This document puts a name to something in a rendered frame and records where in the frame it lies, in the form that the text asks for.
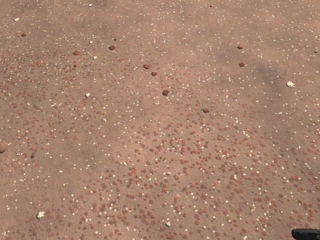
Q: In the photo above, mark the right robot hand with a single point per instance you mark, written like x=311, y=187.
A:
x=306, y=234

